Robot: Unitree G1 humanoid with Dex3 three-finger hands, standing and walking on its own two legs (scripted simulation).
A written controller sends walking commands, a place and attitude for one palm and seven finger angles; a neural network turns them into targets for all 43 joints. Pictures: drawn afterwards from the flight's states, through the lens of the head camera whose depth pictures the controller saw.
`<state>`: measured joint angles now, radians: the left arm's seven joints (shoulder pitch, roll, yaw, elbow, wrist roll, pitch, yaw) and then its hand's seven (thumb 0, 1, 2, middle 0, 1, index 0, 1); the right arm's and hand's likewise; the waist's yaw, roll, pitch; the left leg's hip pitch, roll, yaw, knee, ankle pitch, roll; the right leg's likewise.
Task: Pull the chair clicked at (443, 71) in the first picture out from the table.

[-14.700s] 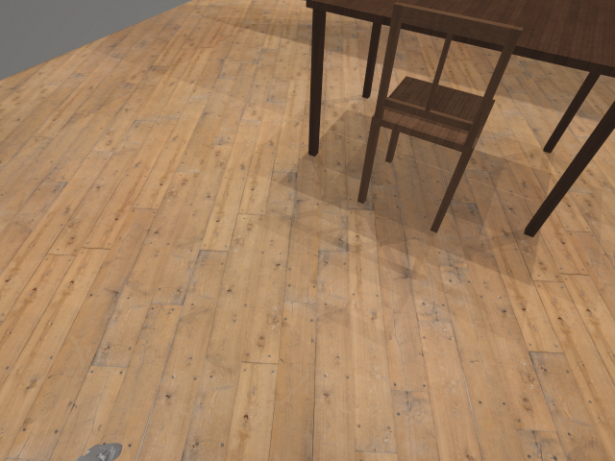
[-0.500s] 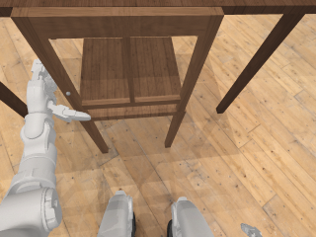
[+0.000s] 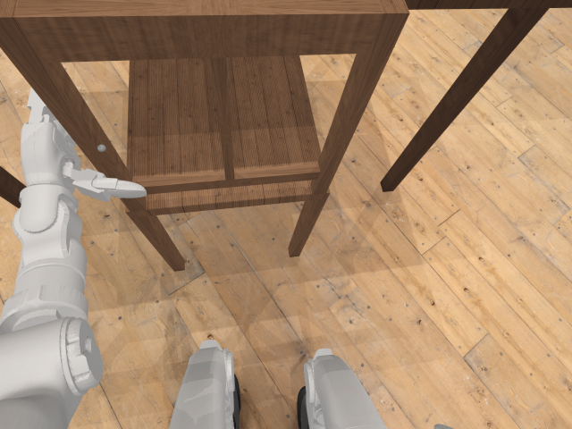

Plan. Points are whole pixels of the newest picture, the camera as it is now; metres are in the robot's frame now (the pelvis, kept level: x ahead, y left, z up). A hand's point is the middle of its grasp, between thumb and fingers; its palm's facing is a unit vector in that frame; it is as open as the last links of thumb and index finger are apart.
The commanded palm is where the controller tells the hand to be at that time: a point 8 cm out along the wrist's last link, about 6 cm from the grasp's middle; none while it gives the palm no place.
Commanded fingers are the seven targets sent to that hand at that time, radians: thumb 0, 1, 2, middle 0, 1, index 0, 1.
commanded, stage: push the fingers through the gap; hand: left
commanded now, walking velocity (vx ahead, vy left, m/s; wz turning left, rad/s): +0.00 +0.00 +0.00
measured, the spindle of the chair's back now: (225, 127) +0.51 +0.07 +0.03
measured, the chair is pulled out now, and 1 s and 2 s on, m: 0.00 0.00 0.02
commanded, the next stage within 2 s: hook a spindle and tug to test in 0.16 s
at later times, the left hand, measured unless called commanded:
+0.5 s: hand (105, 150) +0.47 +0.22 +0.03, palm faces +0.14 -0.99 -0.02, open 16.3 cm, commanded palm +0.44 +0.26 +0.04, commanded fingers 0.00 -0.50 0.30 -0.29 -0.79 -0.29 -0.79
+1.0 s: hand (104, 150) +0.47 +0.22 +0.03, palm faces +0.14 -0.99 -0.02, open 7.9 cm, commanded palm +0.44 +0.25 +0.04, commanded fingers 0.00 0.79 0.85 -0.50 -1.45 -0.50 -1.45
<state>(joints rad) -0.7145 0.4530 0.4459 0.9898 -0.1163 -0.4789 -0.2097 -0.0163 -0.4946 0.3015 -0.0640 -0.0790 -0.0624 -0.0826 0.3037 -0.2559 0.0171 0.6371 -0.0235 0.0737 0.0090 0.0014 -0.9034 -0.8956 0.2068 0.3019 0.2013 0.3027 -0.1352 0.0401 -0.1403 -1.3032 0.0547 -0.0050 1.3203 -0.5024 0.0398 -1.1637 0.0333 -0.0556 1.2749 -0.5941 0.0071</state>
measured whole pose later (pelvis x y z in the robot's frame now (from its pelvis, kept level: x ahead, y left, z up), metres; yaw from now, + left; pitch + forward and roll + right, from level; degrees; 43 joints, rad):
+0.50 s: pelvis +0.00 +0.00 +0.00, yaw +0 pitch +27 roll -5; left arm -0.70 0.42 0.41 1.00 -0.11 -0.49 -0.18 -0.02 -0.50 0.30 -0.14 -0.33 -0.14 -0.33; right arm 0.28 -0.25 0.02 0.62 -0.02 0.09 0.02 0.00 -0.90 -0.90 0.21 0.30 0.20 0.30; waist -0.13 0.04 -0.15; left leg -1.28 0.05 -0.01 1.31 -0.50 0.04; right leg -1.13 0.03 -0.06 1.26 -0.59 0.01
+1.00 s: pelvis +0.00 +0.00 +0.00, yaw +0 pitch +27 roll -5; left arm -0.73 0.44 0.41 1.02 -0.11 -0.50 -0.19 -0.01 0.26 0.63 -0.48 -1.39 -0.48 -1.39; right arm 0.29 -0.26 0.02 0.64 -0.02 0.07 0.01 0.00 -0.90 -0.90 0.21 0.30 0.20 0.30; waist -0.13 0.04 -0.15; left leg -1.29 0.05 -0.02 1.32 -0.50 0.03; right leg -1.15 0.03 -0.07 1.28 -0.59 0.00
